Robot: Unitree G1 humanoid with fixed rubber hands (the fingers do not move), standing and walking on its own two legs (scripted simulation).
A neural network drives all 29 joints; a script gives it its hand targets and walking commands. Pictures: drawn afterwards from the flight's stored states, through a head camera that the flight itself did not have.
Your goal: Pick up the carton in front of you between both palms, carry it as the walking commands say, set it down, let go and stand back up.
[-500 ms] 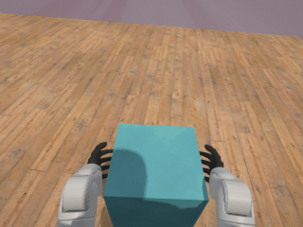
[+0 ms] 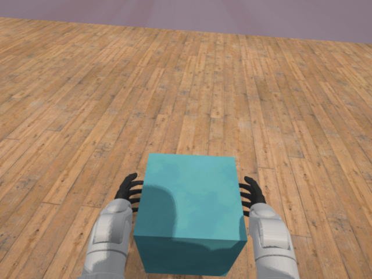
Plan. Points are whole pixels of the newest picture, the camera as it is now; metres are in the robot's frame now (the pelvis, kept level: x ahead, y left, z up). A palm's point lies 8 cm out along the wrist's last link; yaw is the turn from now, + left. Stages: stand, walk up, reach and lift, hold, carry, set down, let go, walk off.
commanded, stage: carry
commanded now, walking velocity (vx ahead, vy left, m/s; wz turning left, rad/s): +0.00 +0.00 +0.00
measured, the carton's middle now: (188, 216) +0.31 +0.00 -0.05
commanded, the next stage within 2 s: hold in 0.30 s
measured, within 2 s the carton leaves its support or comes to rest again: neither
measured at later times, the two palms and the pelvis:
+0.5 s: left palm (103, 219) +0.25 +0.18 +0.04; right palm (244, 210) +0.28 -0.12 +0.04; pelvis -0.01 +0.00 +0.01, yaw +7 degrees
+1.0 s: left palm (113, 222) +0.24 +0.15 +0.05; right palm (252, 201) +0.30 -0.14 +0.04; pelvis -0.01 -0.05 +0.01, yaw +12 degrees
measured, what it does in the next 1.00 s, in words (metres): shifts its weight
